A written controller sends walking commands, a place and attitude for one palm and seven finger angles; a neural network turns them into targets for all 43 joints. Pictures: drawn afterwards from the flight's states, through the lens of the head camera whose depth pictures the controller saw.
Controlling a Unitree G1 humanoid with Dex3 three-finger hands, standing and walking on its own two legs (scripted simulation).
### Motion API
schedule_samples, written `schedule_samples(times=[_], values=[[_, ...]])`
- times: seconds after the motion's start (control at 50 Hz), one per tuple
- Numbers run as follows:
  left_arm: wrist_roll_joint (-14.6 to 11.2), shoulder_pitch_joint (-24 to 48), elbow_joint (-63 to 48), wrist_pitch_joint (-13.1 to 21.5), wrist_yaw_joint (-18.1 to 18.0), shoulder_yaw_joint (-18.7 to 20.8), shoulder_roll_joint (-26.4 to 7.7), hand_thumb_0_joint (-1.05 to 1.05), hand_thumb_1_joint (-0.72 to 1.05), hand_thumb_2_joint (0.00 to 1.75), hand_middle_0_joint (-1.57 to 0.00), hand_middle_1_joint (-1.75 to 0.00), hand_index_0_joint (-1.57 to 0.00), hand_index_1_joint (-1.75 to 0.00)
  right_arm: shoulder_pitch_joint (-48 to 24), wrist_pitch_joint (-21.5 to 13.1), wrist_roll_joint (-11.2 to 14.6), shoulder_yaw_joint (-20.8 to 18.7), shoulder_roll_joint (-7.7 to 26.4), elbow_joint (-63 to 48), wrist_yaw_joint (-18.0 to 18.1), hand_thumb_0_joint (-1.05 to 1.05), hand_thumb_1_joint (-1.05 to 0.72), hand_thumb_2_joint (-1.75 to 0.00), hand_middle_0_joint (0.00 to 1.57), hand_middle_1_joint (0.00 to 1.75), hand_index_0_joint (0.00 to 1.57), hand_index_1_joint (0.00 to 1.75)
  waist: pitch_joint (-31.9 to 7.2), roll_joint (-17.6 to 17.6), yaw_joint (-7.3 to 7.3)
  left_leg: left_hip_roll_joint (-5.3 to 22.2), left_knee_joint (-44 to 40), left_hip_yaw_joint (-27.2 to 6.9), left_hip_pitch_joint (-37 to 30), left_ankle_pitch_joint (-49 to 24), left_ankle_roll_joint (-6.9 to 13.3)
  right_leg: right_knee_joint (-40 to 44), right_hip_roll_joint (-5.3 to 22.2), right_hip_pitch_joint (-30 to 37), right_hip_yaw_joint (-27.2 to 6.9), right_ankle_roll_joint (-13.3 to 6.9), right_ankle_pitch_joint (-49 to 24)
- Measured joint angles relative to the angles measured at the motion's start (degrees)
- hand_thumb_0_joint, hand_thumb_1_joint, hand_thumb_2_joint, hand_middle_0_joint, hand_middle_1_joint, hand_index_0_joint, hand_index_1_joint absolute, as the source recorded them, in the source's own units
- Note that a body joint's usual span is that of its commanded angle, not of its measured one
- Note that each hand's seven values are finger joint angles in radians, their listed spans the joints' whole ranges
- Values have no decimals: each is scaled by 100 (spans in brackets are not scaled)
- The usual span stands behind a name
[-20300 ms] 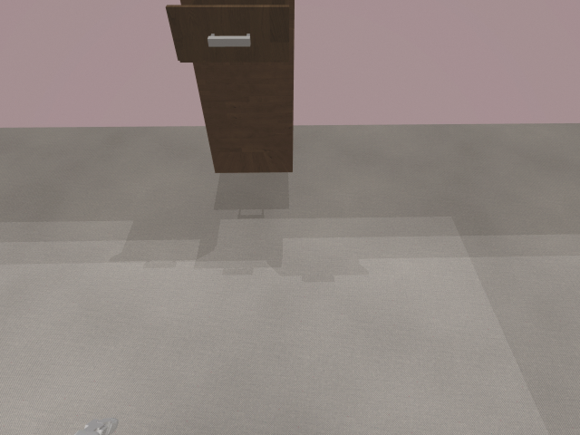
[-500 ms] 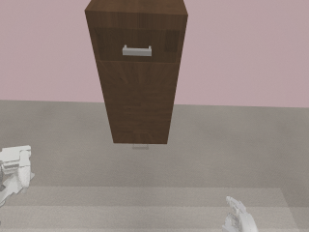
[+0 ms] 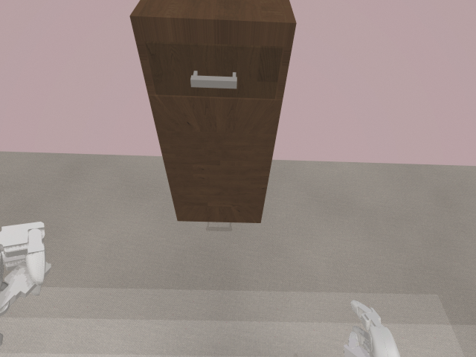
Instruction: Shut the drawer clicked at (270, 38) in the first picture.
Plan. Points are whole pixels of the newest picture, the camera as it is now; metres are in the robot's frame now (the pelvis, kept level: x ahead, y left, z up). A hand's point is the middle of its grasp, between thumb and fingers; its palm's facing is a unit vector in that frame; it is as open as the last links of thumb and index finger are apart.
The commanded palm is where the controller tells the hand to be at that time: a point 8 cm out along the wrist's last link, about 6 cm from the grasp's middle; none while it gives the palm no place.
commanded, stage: stop stepping back and stand still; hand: left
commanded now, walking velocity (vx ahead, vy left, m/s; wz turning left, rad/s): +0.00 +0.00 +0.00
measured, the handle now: (214, 78) +0.80 +0.13 +0.04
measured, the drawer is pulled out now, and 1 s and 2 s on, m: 0.00 0.00 0.00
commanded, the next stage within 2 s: let the arm hang, fingers relaxed in 1.14 s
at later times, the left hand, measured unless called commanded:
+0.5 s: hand (88, 254) +0.21 +0.20 +0.15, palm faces +0.34 -0.83 -0.45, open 3.2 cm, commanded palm +0.15 +0.24 +0.18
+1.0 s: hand (78, 261) +0.20 +0.21 +0.15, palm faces +0.32 -0.82 -0.47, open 3.2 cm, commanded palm +0.14 +0.25 +0.18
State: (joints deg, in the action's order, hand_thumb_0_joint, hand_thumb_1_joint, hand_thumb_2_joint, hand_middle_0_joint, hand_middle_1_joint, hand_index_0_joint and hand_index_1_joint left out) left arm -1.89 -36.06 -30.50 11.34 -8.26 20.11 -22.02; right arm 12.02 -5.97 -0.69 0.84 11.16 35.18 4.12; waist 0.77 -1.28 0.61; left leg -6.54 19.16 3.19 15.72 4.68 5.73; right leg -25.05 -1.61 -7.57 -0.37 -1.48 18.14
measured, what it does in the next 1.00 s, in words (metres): stands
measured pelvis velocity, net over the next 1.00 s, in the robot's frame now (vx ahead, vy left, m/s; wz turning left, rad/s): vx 0.01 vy -0.03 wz -0.01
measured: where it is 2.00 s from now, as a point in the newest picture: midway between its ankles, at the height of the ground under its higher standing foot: outside the picture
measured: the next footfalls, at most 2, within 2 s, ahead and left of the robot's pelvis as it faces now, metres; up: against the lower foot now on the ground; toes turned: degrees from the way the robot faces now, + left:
none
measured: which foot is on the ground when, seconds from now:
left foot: down 0.00-1.00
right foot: down 0.00-1.00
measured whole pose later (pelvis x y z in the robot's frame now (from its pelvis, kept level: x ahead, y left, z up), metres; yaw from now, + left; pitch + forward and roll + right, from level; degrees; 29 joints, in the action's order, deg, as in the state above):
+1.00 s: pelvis +0.01 -0.03 +0.00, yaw +0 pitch +0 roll -1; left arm -2.5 -36.6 -29.6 11.9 -7.7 19.1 -21.9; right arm 12.4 -3.7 0.4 0.8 12.1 34.4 3.8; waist 0.6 1.0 0.0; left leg -3.0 23.9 2.1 16.9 7.6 4.1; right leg -21.0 -5.2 -4.8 0.2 -3.5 16.7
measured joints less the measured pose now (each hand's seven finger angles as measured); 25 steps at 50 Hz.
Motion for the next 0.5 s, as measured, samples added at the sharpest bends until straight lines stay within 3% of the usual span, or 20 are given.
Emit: schedule_samples(times=[0.12,0.5], values=[[-33,-128,-142,78,41,-5,-4,1,89,90,-140,-160,-140,-160,-81,31,14,19,-2,-103,-78,1,-91,-90,21,30,20,30,-4,110,-73,98,77,-127,92,50,-78,374,-117,134,103,-91,-130],[-85,-32,123,26,65,-83,53,1,89,90,-140,-160,-140,-160,-81,337,165,-68,149,-134,-79,1,-91,-90,21,30,20,30,-127,174,-64,386,684,-114,136,493,-218,326,-400,315,44,-255,-22]])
